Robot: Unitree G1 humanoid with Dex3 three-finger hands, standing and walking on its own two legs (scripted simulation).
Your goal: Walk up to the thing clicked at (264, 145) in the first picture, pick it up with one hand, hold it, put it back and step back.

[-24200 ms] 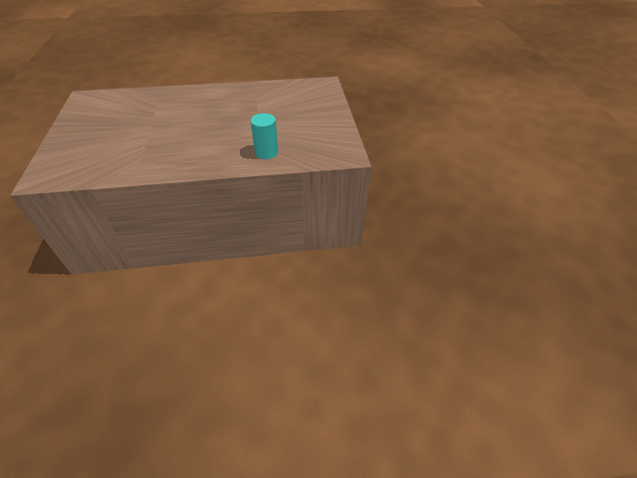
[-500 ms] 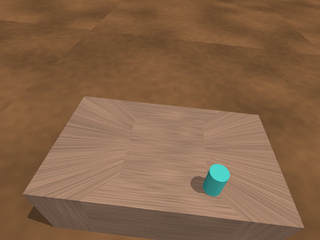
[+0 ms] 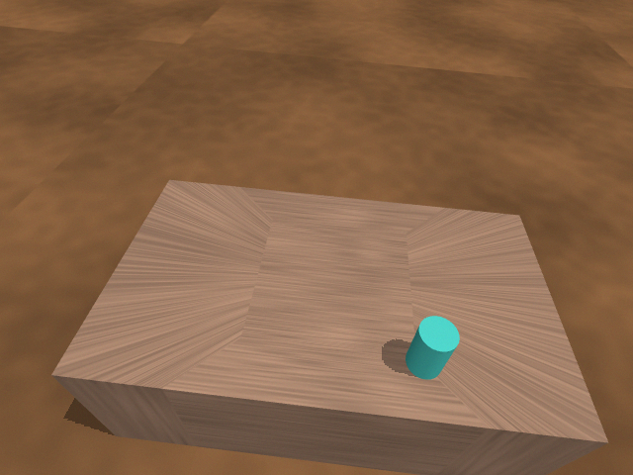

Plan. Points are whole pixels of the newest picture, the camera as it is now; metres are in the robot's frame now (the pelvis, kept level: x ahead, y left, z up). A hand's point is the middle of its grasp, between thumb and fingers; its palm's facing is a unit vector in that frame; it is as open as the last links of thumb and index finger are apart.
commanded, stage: home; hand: right
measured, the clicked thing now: (430, 348) +0.46 -0.25 -0.30
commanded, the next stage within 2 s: stand in 0.42 s
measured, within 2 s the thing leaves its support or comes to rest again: neither
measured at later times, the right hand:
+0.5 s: hand out of the picture +0.10 -0.25 -0.15, palm faces -0.04 +0.92 -0.38, open 17.3 cm
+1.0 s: hand out of the picture +0.10 -0.25 -0.15, palm faces -0.05 +0.93 -0.37, open 8.7 cm
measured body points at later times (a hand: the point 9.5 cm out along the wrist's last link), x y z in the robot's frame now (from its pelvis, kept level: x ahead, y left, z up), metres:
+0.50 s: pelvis +0.02 +0.00 +0.00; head +0.02 +0.02 +0.45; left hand +0.09 +0.30 -0.14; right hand +0.10 -0.30 -0.12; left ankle -0.01 +0.12 -0.75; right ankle +0.03 -0.13 -0.75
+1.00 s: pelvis +0.02 +0.00 +0.00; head +0.03 +0.01 +0.45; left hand +0.09 +0.30 -0.14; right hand +0.10 -0.30 -0.13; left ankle -0.01 +0.12 -0.75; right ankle +0.03 -0.13 -0.75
